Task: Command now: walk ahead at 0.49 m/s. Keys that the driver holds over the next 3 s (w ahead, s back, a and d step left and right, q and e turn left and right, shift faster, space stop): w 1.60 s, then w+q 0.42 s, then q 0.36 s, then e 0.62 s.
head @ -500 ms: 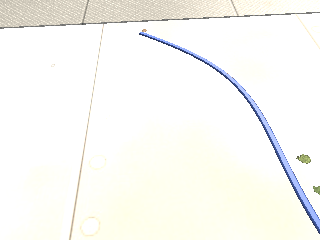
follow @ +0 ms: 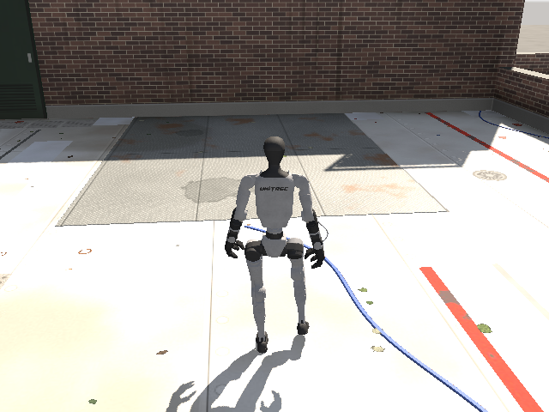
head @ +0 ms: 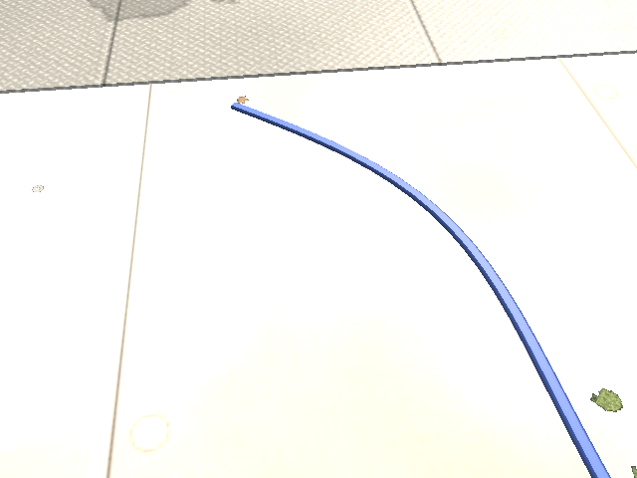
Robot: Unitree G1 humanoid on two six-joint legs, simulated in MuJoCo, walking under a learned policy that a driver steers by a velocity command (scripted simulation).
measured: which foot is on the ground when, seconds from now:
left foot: down 0.00-0.32, up 0.34-0.84, down 0.86-1.00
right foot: up 0.00-0.28, down 0.30-0.86, up 0.88-1.00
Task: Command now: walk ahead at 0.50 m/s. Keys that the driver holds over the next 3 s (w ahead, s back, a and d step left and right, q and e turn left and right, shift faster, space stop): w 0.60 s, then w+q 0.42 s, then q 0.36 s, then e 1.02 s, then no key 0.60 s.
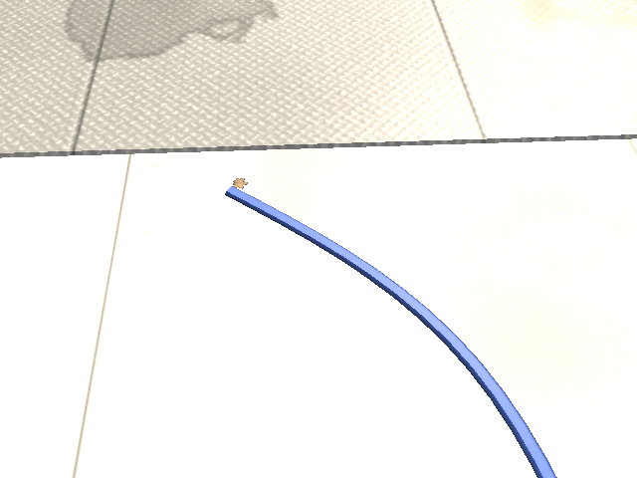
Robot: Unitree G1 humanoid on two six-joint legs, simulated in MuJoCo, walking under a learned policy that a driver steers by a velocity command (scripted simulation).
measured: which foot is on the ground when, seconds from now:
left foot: down 0.00-0.46, up 0.48-1.00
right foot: up 0.00-0.42, down 0.44-1.00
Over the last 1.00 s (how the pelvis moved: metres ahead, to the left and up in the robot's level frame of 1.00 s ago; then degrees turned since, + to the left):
0.55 -0.01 -0.01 1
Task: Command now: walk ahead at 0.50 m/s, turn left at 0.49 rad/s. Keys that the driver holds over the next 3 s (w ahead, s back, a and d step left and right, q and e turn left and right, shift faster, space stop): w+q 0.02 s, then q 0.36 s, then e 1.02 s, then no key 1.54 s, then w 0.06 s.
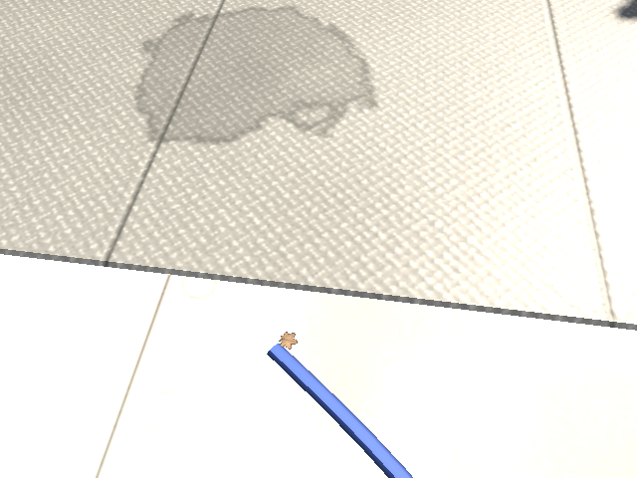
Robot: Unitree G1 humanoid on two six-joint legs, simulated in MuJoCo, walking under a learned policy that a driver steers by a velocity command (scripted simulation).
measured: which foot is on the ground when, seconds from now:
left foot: up 0.00-0.00, down 0.02-0.50, up 0.52-0.84, down 0.86-1.00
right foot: down 0.00-0.00, up 0.02-0.46, down 0.48-0.86, up 0.88-1.00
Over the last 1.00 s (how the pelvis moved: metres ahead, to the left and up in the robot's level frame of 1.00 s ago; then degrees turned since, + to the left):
0.55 -0.02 -0.02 10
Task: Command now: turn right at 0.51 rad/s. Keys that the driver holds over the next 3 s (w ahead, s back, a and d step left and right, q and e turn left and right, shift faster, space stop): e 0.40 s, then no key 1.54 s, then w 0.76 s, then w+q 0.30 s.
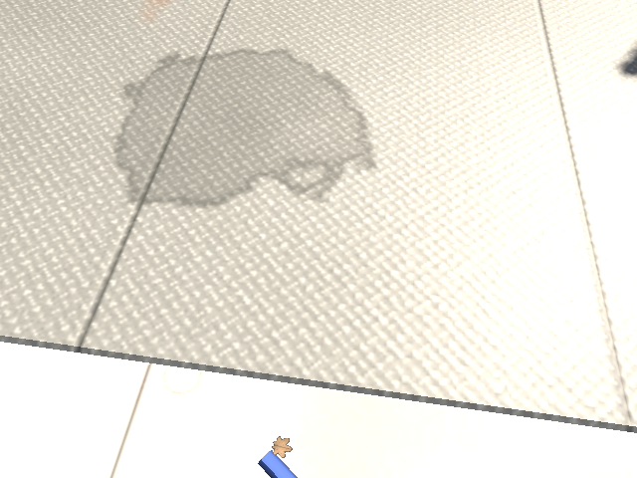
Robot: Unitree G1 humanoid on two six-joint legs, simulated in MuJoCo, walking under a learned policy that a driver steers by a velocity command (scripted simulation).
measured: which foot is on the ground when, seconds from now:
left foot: down 0.00-0.32, up 0.34-0.74, down 0.76-1.00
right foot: up 0.00-0.30, down 0.32-1.00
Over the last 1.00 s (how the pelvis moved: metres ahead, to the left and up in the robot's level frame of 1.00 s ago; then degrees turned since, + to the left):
0.23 0.05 0.02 2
